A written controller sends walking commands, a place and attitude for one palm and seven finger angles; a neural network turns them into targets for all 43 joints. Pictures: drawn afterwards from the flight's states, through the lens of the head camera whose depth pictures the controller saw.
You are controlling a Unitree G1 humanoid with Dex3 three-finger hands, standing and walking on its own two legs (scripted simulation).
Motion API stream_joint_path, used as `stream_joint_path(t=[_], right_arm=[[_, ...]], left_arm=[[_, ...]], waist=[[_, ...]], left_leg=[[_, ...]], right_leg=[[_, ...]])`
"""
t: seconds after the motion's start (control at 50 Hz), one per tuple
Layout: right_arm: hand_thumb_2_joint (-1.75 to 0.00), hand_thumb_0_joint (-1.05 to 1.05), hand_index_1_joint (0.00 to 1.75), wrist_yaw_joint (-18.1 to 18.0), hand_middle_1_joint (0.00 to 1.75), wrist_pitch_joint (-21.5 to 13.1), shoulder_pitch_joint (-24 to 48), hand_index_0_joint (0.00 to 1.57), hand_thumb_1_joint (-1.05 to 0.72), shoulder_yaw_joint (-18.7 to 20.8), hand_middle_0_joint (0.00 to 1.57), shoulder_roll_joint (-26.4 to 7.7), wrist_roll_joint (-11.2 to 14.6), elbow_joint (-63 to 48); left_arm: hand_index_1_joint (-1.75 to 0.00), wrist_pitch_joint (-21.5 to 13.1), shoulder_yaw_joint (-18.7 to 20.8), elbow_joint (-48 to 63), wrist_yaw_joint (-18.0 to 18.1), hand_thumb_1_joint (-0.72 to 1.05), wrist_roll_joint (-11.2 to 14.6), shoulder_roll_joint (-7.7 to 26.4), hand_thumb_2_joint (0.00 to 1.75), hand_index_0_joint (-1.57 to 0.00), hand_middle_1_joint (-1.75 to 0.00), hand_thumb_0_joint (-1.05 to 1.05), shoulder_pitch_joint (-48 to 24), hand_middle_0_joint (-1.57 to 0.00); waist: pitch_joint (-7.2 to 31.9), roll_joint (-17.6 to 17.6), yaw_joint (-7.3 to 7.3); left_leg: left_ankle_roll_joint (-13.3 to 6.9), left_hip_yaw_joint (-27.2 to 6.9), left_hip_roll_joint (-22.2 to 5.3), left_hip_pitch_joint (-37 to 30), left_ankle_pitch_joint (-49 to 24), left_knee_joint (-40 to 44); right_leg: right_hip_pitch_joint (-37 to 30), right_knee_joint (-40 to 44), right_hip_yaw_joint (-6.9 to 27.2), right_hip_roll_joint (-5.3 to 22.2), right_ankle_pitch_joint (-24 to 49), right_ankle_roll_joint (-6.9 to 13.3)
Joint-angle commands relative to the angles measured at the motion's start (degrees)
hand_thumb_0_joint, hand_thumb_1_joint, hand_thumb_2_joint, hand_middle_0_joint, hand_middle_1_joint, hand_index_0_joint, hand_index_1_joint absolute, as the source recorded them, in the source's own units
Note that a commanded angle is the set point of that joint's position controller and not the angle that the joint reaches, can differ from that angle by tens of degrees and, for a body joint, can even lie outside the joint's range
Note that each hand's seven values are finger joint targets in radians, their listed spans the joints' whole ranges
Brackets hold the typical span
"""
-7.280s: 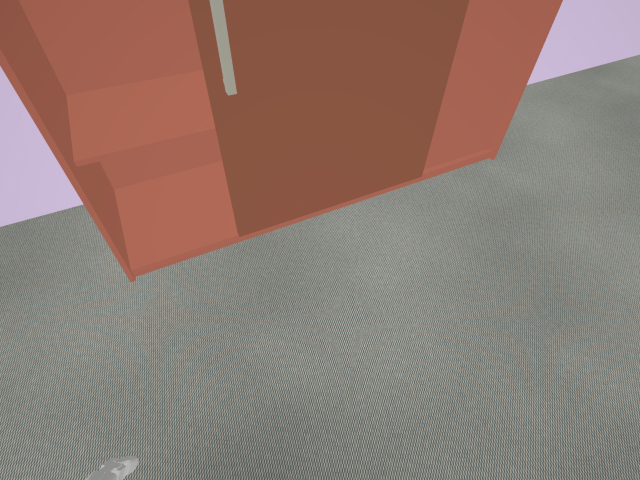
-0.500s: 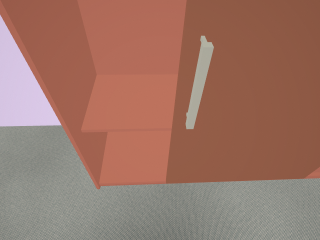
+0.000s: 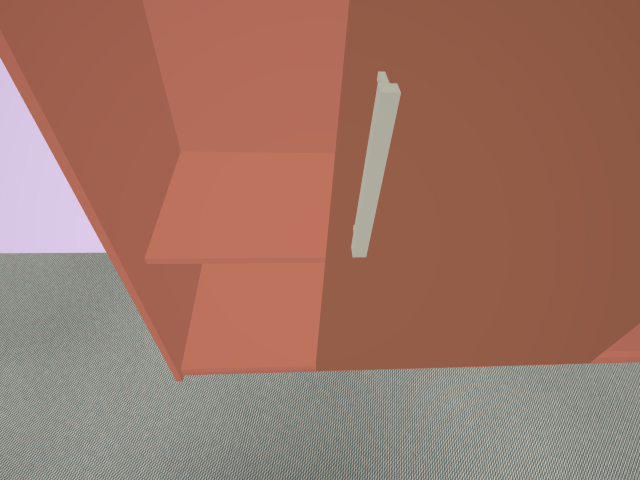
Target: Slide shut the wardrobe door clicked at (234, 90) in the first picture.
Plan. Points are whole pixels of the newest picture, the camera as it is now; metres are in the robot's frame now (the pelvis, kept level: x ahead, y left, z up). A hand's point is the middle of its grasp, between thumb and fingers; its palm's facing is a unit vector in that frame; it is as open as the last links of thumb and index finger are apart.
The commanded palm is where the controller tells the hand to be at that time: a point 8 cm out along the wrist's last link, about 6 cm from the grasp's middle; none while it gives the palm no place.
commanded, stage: look again from close up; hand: right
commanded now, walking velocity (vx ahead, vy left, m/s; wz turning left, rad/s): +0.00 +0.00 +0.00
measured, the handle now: (368, 176) +0.55 -0.04 +0.09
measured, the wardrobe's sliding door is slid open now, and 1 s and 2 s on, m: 0.43 0.43 0.43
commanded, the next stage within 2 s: shuffle to correct the standing spot in 1.32 s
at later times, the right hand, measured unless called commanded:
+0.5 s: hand out of the picture +0.00 -0.16 -0.17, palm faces +0.04 +0.98 -0.19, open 7.3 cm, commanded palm none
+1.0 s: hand out of the picture +0.00 -0.14 -0.17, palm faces +0.06 +0.98 -0.19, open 7.3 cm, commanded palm none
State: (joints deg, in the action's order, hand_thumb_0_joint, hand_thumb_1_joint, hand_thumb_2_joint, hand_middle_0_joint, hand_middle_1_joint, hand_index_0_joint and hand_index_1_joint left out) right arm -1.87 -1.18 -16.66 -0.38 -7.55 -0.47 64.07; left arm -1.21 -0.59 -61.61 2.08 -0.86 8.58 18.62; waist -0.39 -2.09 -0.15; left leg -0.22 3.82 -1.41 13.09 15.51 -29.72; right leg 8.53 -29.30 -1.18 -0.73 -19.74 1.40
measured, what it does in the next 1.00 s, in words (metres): stands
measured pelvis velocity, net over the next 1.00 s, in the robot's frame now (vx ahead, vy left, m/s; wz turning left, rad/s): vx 0.01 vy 0.02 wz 0.00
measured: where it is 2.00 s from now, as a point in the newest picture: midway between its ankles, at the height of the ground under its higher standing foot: outside the picture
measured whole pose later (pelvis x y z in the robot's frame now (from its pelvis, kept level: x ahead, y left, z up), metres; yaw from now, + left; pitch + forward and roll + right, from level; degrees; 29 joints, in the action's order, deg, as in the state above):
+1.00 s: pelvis +0.01 +0.02 +0.00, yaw +0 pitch -1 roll -1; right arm -1.7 -1.1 -17.3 0.1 -7.4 -0.5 63.9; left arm -1.4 -1.0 -65.7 2.3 -0.6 7.2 17.0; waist -1.6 -0.4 -0.7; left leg -1.8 4.4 -0.7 12.2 16.5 -29.2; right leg 6.3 -25.5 -0.6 0.0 -18.7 -0.3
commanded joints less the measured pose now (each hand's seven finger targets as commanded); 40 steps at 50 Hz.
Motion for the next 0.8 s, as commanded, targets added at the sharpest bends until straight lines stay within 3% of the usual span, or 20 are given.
stream_joint_path(t=[0.0, 0.12, 0.2, 0.48, 0.52, 0.6, 0.78], right_arm=[[-0.90, 0.00, 0.30, -0.1, 0.30, -0.3, -2.7, 0.20, -0.90, 0.7, 0.20, -5.2, -0.1, -1.8], [-0.90, 0.00, 0.30, 0.0, 0.30, -0.1, -3.1, 0.20, -0.90, 0.9, 0.20, -5.3, -0.1, -1.9], [-0.90, 0.00, 0.30, 0.0, 0.30, -0.2, -3.4, 0.20, -0.90, 1.1, 0.20, -5.5, -0.1, -1.7], [-0.90, 0.00, 0.30, -0.3, 0.30, -0.4, -4.1, 0.20, -0.90, 1.2, 0.20, -5.1, -0.1, -1.0], [-0.90, 0.00, 0.30, -0.3, 0.30, -0.3, -4.2, 0.20, -0.90, 1.2, 0.20, -5.0, -0.2, -0.9], [-0.90, 0.00, 0.30, -0.3, 0.30, -0.2, -4.2, 0.20, -0.90, 1.2, 0.20, -5.1, -0.2, -1.0], [-0.90, 0.00, 0.30, -0.2, 0.30, -0.5, -4.6, 0.20, -0.90, 1.2, 0.20, -5.3, -0.1, -1.2]], left_arm=[[-0.30, -1.1, 0.3, 1.6, -0.1, 0.90, 0.1, 4.5, 0.90, -0.20, -0.30, 0.00, 4.0, -0.20], [-0.30, -1.4, 0.1, 0.9, 0.0, 0.90, 0.0, 5.1, 0.90, -0.20, -0.30, 0.00, 3.7, -0.20], [-0.30, -1.6, 0.1, 0.1, 0.1, 0.90, 0.1, 4.9, 0.90, -0.20, -0.30, 0.00, 3.8, -0.20], [-0.30, -1.5, 0.2, -2.2, 0.4, 0.90, 0.2, 3.9, 0.90, -0.20, -0.30, 0.00, 3.8, -0.20], [-0.30, -1.3, 0.1, -2.3, 0.4, 0.90, 0.3, 3.7, 0.90, -0.20, -0.30, 0.00, 3.5, -0.20], [-0.30, -1.1, 0.1, -2.6, 0.4, 0.90, 0.3, 3.3, 0.90, -0.20, -0.30, 0.00, 3.4, -0.20], [-0.30, -1.2, 0.1, -2.8, 0.4, 0.90, 0.2, 3.3, 0.90, -0.20, -0.30, 0.00, 3.2, -0.20]], waist=[[-7.1, 0.3, -0.22], [-5.8, 1.0, -0.31], [-2.8, 1.4, -0.39], [-2.3, 1.8, -0.10], [-3.7, 2.9, -0.16], [-4.0, 1.9, -0.18], [-2.4, 1.9, -0.24]], left_leg=[[-2.2, -3.9, -3.7, -1.7, -4.4, 4.1], [-1.8, -4.1, -4.0, -2.5, -6.3, 3.7], [-1.9, -4.0, -4.4, -4.0, -9.2, 3.1], [-2.2, -4.6, -5.2, -4.3, -15.0, 2.9], [-2.2, -4.8, -5.3, -3.7, -13.8, 3.5], [-2.4, -4.8, -5.1, -3.7, -12.9, 3.9], [-2.7, -5.2, -5.5, -4.4, -16.2, 4.1]], right_leg=[[9.5, 10.1, 6.3, 6.4, 9.3, 1.4], [7.9, 10.8, 6.1, 6.0, 10.9, 1.6], [5.3, 10.0, 5.5, 6.0, 14.8, 1.6], [3.1, 8.2, 4.2, 5.7, 18.1, 1.2], [4.2, 8.3, 4.1, 5.6, 15.5, 1.2], [4.2, 8.2, 4.0, 5.7, 14.7, 1.1], [3.1, 7.7, 3.8, 5.7, 16.1, 0.7]])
